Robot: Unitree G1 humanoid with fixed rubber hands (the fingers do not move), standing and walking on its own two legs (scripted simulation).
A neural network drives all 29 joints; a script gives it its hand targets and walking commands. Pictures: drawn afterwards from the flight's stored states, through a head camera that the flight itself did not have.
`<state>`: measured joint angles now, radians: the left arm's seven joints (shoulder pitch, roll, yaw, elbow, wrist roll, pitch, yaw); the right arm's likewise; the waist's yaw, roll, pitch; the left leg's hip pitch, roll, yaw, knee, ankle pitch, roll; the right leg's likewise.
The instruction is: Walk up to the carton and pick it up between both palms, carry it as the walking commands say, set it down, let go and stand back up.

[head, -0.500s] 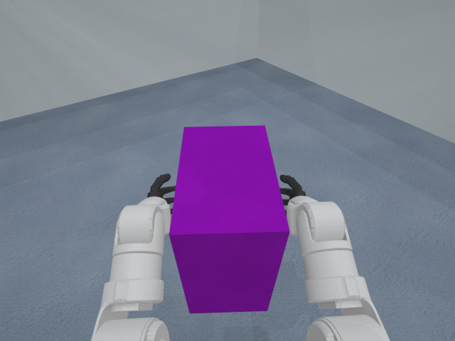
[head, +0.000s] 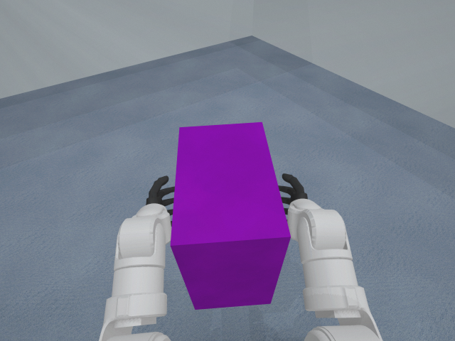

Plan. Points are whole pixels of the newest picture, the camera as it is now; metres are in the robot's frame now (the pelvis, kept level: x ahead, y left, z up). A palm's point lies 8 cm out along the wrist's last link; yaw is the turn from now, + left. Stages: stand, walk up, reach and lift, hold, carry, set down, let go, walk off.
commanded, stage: carry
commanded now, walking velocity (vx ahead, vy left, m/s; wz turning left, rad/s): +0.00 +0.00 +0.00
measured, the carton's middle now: (227, 219) +0.35 +0.01 +0.03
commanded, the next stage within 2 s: hold in 0.14 s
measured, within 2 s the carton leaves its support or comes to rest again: neither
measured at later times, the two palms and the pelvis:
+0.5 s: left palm (156, 251) +0.28 +0.14 +0.04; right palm (295, 237) +0.30 -0.11 +0.04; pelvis -0.02 -0.01 +0.00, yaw +11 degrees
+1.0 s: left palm (167, 262) +0.30 +0.14 -0.04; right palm (288, 252) +0.32 -0.11 -0.04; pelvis -0.04 -0.03 -0.02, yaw +10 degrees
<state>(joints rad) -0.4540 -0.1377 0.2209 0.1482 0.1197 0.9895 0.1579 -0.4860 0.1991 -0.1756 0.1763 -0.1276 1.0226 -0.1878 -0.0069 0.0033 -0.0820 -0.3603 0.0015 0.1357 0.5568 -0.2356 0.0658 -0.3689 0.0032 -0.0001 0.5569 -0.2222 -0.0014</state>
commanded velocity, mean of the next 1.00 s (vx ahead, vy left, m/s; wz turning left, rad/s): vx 0.00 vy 0.00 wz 0.00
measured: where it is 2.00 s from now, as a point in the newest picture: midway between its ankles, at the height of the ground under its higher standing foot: outside the picture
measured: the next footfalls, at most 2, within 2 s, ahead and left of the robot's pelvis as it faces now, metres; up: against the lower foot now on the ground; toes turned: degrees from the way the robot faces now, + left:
none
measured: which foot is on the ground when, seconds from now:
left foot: down 0.00-1.00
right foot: down 0.00-1.00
